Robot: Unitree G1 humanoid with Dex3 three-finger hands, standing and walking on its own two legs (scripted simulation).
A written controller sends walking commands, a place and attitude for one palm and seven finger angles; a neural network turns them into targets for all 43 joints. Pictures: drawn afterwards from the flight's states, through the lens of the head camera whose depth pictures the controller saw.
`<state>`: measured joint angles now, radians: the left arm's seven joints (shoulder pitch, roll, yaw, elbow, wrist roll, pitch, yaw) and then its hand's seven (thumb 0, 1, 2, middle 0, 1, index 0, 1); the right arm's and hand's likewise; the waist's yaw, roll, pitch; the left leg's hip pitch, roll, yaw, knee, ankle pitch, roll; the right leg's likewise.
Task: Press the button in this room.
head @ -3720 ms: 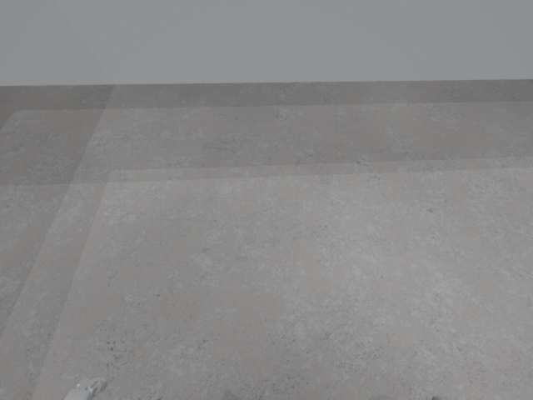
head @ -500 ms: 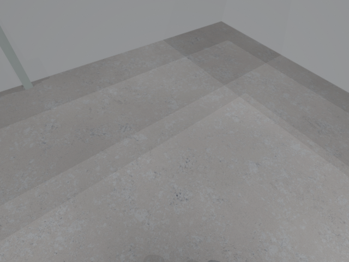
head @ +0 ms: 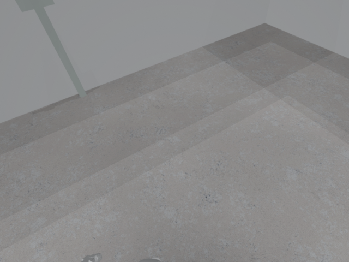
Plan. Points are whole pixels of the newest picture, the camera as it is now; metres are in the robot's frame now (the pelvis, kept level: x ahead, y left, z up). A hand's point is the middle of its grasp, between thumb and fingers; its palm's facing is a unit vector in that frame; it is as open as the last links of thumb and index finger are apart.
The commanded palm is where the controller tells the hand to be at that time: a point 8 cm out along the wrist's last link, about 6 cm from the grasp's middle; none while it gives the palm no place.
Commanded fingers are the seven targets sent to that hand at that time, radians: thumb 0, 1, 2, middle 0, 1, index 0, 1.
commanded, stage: stand and wait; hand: left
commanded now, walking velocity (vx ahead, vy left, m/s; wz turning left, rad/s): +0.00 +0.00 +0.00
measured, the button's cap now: out of the picture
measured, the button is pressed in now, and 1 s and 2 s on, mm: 0 0 0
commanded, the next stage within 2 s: turn or walk to find it in 0.20 s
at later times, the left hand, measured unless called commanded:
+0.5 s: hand out of the picture -0.08 +0.23 -0.19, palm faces +0.24 -0.95 -0.21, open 7.4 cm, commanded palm none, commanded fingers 0.00 0.90 0.90 -0.20 -0.30 -0.20 -0.30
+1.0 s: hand out of the picture -0.03 +0.20 -0.14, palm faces +0.39 -0.88 -0.26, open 7.4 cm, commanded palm none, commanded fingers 0.00 0.90 0.90 -0.20 -0.30 -0.20 -0.30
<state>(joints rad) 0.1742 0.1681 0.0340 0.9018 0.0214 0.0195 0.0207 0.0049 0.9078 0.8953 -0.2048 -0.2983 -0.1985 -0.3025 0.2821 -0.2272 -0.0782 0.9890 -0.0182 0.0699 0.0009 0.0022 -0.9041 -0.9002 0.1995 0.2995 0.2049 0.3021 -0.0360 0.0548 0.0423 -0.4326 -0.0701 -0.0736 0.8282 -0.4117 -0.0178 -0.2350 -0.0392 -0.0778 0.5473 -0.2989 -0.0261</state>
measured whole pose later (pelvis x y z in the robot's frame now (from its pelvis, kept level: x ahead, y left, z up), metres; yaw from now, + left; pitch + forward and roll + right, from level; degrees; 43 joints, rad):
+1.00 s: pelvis -0.02 +0.00 +0.00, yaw +22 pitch -1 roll +1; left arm 0.26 0.16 0.03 0.95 0.02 -0.03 0.00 0.00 0.91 0.90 -0.20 -0.30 -0.20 -0.30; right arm 0.34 -0.24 -0.07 1.05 -0.03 0.06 0.01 0.00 -0.91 -0.90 0.20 0.30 0.20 0.30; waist -0.02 0.05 0.00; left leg -0.47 -0.02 -0.03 0.99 -0.39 -0.01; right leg -0.14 -0.05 -0.13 0.47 -0.31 -0.02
